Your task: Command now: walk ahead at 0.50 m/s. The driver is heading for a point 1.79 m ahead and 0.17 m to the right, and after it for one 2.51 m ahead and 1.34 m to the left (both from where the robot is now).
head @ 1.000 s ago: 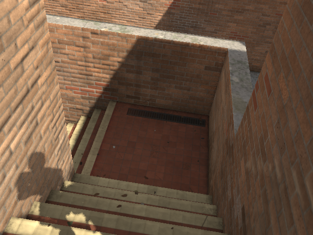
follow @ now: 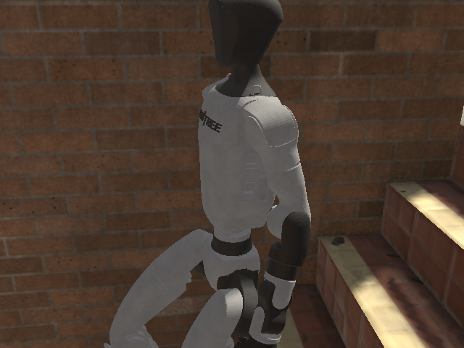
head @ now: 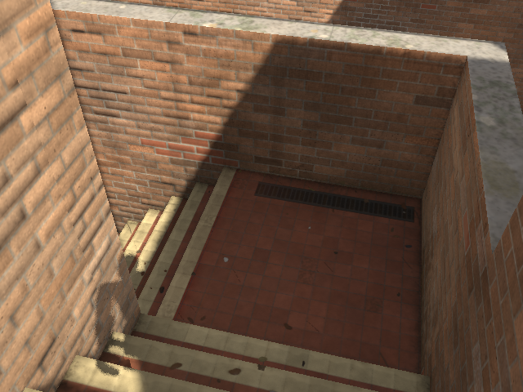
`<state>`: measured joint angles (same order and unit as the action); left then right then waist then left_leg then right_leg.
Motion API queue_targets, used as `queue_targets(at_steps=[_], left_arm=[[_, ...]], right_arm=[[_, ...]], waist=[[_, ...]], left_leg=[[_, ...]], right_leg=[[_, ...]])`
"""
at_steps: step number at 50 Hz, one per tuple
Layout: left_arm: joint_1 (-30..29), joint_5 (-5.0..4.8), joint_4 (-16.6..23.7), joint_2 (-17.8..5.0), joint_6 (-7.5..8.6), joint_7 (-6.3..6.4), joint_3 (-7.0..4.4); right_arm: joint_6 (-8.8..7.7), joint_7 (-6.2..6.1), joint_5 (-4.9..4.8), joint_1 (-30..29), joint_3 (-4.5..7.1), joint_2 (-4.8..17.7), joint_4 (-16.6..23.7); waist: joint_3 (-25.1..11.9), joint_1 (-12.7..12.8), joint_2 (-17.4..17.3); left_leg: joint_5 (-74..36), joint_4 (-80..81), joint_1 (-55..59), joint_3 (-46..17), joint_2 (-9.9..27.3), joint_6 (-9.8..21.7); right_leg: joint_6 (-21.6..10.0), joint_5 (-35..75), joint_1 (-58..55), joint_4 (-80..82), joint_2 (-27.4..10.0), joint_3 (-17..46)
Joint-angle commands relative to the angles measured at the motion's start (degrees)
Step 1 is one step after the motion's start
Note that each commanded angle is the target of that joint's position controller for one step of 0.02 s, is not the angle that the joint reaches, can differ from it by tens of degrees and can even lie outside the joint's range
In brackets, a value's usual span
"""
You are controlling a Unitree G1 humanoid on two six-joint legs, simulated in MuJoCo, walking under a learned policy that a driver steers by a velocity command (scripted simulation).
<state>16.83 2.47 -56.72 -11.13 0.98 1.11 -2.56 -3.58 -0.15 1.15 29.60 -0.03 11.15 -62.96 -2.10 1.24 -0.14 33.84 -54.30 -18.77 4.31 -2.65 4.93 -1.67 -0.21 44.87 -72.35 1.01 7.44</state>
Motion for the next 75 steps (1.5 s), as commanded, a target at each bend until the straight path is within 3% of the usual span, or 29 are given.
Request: queue_targets(at_steps=[1, 6, 10, 11, 12, 15, 16, 20, 22, 25, 31, 33, 35, 36, 37, 38, 40, 41, 42, 47, 51, 56, 57, 58, 62, 65, 67, 70, 75], left_arm=[[0.44, -0.64, 2.54, -2.90, -0.04, -0.89, 0.03], [-7.06, -1.97, 5.09, -3.84, 1.05, -1.32, 0.68], [15.06, -3.04, -2.57, -11.03, 1.56, -1.44, -2.41], [23.66, -2.77, -4.78, -11.90, 1.64, -2.10, -3.07], [25.45, -2.11, -6.29, -12.08, 1.46, -2.99, -1.58], [22.77, -3.08, -5.04, -12.99, 1.24, -2.36, -1.31], [20.17, -2.78, -5.04, -9.53, 1.11, -1.98, -0.14], [7.33, -2.49, -3.06, -2.85, 3.73, 0.03, 3.49], [11.78, -3.39, -4.56, -7.86, 4.44, 0.45, 1.84], [13.92, -4.41, -3.53, -4.11, 3.86, 1.60, 2.69], [20.17, -1.41, -4.94, -2.83, 2.26, 1.67, 2.26], [14.53, -1.02, -4.45, -5.79, 1.99, 1.24, 1.37], [17.17, -1.25, -5.44, -6.92, 1.75, 1.61, 0.98], [10.04, -2.03, -6.12, -6.51, 1.58, 1.53, 0.70], [9.97, -1.45, -2.40, -4.10, 2.10, 1.05, 0.30], [15.37, -2.28, 0.03, -4.30, 2.15, 1.48, 0.47], [12.19, 0.35, -0.33, -4.55, 1.65, 0.99, 0.72], [7.85, -0.03, -1.14, -5.90, 1.61, 0.99, -0.57], [2.97, -0.09, 2.31, -2.90, 0.96, 0.04, 0.39], [3.84, -0.74, 0.82, -3.44, -0.18, -0.97, 0.25], [-4.50, -1.21, 2.43, -3.38, 1.08, -1.56, 0.97], [16.12, -2.67, -3.41, -11.15, 2.14, -1.05, -2.17], [23.60, -2.39, -5.41, -12.07, 2.12, -2.03, -2.87], [26.41, -1.79, -6.83, -12.99, 2.39, -3.06, -1.43], [24.21, -3.03, -6.42, -10.58, 1.84, -2.10, -0.35], [8.29, -2.04, -3.60, -2.74, 3.61, 0.07, 3.18], [11.96, -2.22, -4.24, -9.02, 4.41, -0.35, 1.41], [17.88, -4.65, -5.29, -5.58, 4.20, 1.59, 2.20], [16.14, -2.61, -3.55, -3.24, 2.80, 1.39, 2.23]], right_arm=[[-2.27, -1.10, -1.99, -7.00, 0.82, 5.23, 4.35], [-0.34, -2.05, 0.10, -3.00, 1.51, 7.21, 5.44], [2.19, -3.85, 1.46, 0.04, 2.30, 6.44, 3.10], [2.33, -3.91, 1.45, -2.11, 2.79, 5.31, 2.21], [1.51, -3.52, -0.22, 1.42, 1.78, -0.94, 4.32], [2.43, -3.73, -0.32, -6.44, 1.56, 4.38, 7.55], [3.59, -3.03, 1.70, -12.86, 2.43, 7.02, 7.93], [3.71, -0.94, 1.52, -14.92, 0.91, 1.35, 7.50], [3.24, -0.32, 1.82, -9.99, 1.89, 3.21, 2.79], [1.54, -0.05, 1.61, -20.73, 1.60, 4.15, 5.52], [0.40, 0.21, -0.78, -26.67, 0.45, 1.79, 9.78], [0.39, 0.32, -0.94, -19.06, 0.77, 3.61, 8.31], [-0.50, 0.19, -1.98, -8.95, 1.85, 6.82, 5.09], [0.32, 0.20, 0.25, 8.08, 3.71, 8.84, -1.86], [1.26, 0.98, -1.78, 10.76, 3.38, 10.67, -2.39], [0.91, 2.09, -1.14, 10.11, 1.23, 7.38, -0.73], [1.49, 0.66, -1.50, 6.20, 3.85, 11.90, -0.34], [0.88, 0.34, -0.11, -2.33, 1.13, 4.97, 1.62], [0.28, -0.60, 0.78, -7.97, -0.52, 2.90, 4.08], [-2.85, -1.63, -2.52, -8.12, 0.78, 5.42, 3.75], [-1.31, -1.83, -0.93, -5.72, 1.50, 6.92, 5.37], [2.25, -4.30, 1.10, -1.29, 2.38, 6.82, 3.03], [2.35, -4.42, 1.31, -2.10, 2.85, 5.59, 2.43], [1.56, -3.75, -0.85, 1.74, 1.74, 0.08, 4.62], [3.05, -2.73, 1.78, -14.31, 2.10, 6.26, 8.65], [2.85, -1.21, 1.08, -15.83, 1.26, 2.86, 8.44], [3.54, -0.62, 1.95, -10.13, 0.92, 0.76, 3.28], [1.80, -0.72, 0.90, -21.72, 1.86, 5.12, 6.38], [1.31, 0.38, 0.42, -25.41, 0.74, 2.28, 9.55]], waist=[[8.60, 4.50, -3.67], [11.62, -3.04, -6.96], [7.70, 1.80, -3.87], [4.45, 7.39, 3.01], [0.58, 2.00, 12.38], [1.52, 2.43, 14.83], [8.71, 1.41, 7.24], [13.20, -7.73, 3.08], [6.80, -7.44, 7.11], [8.37, -3.38, 2.82], [13.06, 6.09, 2.23], [6.76, 2.35, 6.52], [9.39, -0.51, -0.05], [5.45, -9.38, 1.48], [3.03, -9.14, -15.09], [-3.86, -2.55, -5.49], [-1.12, -3.80, -6.68], [5.63, -0.15, 3.67], [10.26, 3.74, 1.14], [7.43, 5.88, -3.55], [10.23, -0.46, -5.95], [7.45, 1.87, -3.90], [4.99, 6.49, 3.22], [1.51, 1.59, 13.13], [8.60, 2.54, 10.92], [13.96, -7.98, -0.60], [6.93, -6.50, 5.08], [9.45, -0.71, 6.82], [10.30, 2.93, 3.12]], left_leg=[[-6.71, 12.89, -23.79, -14.94, 9.59, 5.79], [-15.55, 1.31, -15.44, -13.29, 9.99, 6.55], [-41.09, -31.91, -4.35, -12.41, 6.13, 8.49], [-18.06, -59.06, -12.07, -9.66, -0.78, 7.71], [20.58, -75.35, -37.00, -8.50, -6.44, 5.74], [2.65, -64.69, -52.73, -8.22, -0.10, 5.06], [-2.06, -61.61, -55.28, -9.37, 1.00, 3.10], [-34.54, -20.37, -26.87, -3.90, 2.20, -4.56], [-48.75, -18.42, -22.10, -6.88, 3.90, -3.05], [-64.81, 2.21, -22.49, -3.37, 3.35, -1.82], [-53.58, 24.27, -11.92, 1.37, -0.10, -2.37], [-48.32, 21.37, -5.54, -4.45, 1.43, -0.57], [-35.76, 41.94, 1.70, 0.13, 0.46, 1.69], [-51.46, 34.87, 26.33, -3.41, 6.17, 5.84], [-73.41, 31.26, 38.49, -12.30, 17.02, 11.44], [-73.05, 14.11, 47.02, -20.92, 22.74, 12.50], [-23.90, 22.10, 32.29, -32.35, 27.48, 20.11], [-12.15, 24.48, 17.06, -23.28, 19.90, 12.96], [-13.96, 26.98, -6.57, -20.88, 18.76, 11.03], [-9.28, 14.58, -23.73, -11.94, 8.80, 5.35], [-9.24, 5.66, -20.43, -10.14, 8.58, 4.99], [-41.86, -31.48, -3.86, -12.23, 6.03, 8.24], [-21.27, -57.31, -11.16, -10.66, 0.01, 7.73], [20.42, -73.18, -36.94, -8.63, -6.30, 5.55], [1.85, -59.81, -56.92, -10.25, 2.05, 3.15], [-29.33, -23.10, -33.75, -7.65, 3.11, -3.30], [-43.06, -23.59, -13.00, -0.21, 0.92, -3.74], [-54.18, -6.01, -32.39, -4.79, 3.36, -1.35], [-56.98, 15.20, -13.27, -0.27, 0.48, -2.06]], right_leg=[[1.02, 27.71, -14.98, 16.73, -0.26, -5.13], [-0.04, 23.55, -23.95, 35.42, -0.72, -9.87], [-4.58, 9.80, -38.34, 59.70, -6.51, -5.95], [-7.92, 24.99, -48.84, 60.02, -11.98, -0.80], [-5.23, 47.19, -63.91, 27.32, -15.54, -0.12], [-10.49, -13.91, -49.63, 45.80, -21.84, 17.75], [-10.00, -27.13, -41.48, 48.89, -20.15, 19.82], [-5.43, -5.03, -5.16, 44.10, -10.11, 3.38], [-5.83, 0.41, -13.25, 37.49, -10.36, 4.58], [-5.13, -16.85, -17.70, 29.21, -5.47, 1.70], [-7.36, 3.78, -25.07, 16.67, -3.23, 1.92], [-9.65, 9.04, -25.96, 8.93, -5.17, 6.90], [-8.01, 30.65, -27.90, -7.91, -4.75, 2.92], [-7.33, 24.70, -9.12, -27.20, -3.27, 1.79], [-5.15, -46.65, 9.06, -52.61, 9.00, -7.34], [-6.65, -50.15, 21.00, -46.61, 5.56, -1.12], [-5.49, -46.11, 28.63, -39.67, 0.59, 2.05], [-3.81, -26.12, 24.57, -25.97, -0.31, 4.39], [-0.71, -11.37, 9.50, -6.84, 0.64, 1.10], [1.20, 29.28, -16.73, 17.59, -0.07, -5.10], [0.67, 29.21, -27.03, 31.51, 0.71, -10.73], [-4.07, 10.12, -38.29, 60.81, -6.72, -6.34], [-7.50, 27.98, -48.12, 60.73, -12.38, -0.47], [-5.18, 56.75, -64.63, 28.30, -16.56, 0.43], [-13.33, -17.98, -44.01, 47.08, -22.60, 24.99], [-7.37, -5.03, -9.57, 41.04, -11.69, 5.91], [-5.32, 7.86, -4.62, 40.23, -10.47, 4.53], [-5.63, -10.24, -24.30, 29.39, -6.88, 6.13], [-7.80, -7.44, -20.60, 21.02, -4.22, 4.18]])
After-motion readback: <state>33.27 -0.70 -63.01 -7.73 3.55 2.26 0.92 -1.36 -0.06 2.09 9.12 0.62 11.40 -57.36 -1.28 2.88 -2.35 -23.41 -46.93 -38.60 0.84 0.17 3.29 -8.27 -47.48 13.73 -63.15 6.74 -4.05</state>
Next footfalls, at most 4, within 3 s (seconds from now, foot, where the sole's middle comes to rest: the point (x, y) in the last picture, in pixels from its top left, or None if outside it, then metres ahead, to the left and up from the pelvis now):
0.20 right None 0.20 -0.12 -0.93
0.72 left None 0.47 -0.03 -1.13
1.12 right None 0.65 -0.23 -1.34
1.62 left None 0.93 -0.13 -1.54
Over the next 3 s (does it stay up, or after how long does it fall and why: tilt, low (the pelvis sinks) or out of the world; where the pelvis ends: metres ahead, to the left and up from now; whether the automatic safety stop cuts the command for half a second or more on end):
stays up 1.63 -0.30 -1.19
